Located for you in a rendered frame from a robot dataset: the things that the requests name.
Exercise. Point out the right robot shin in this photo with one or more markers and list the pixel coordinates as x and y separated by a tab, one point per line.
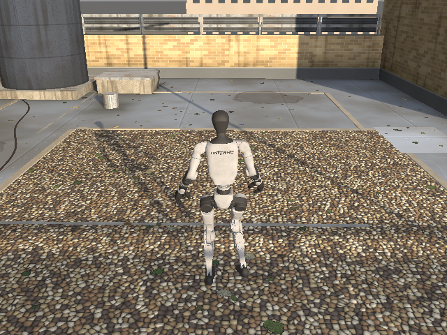
238	239

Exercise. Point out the right robot hand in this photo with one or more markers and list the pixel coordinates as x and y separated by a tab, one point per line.
259	189

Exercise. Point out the right robot foot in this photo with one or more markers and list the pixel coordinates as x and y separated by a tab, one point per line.
243	272

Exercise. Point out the left robot upper arm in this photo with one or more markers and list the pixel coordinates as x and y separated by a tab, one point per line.
199	149

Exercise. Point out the left robot hand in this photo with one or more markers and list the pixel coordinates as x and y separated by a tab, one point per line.
178	196

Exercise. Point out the robot left forearm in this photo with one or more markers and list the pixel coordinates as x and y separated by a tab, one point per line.
184	184

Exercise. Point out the right robot upper arm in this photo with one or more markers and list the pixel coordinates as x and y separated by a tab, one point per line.
244	147

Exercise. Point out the robot right forearm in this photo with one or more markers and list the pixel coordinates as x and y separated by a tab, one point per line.
256	178

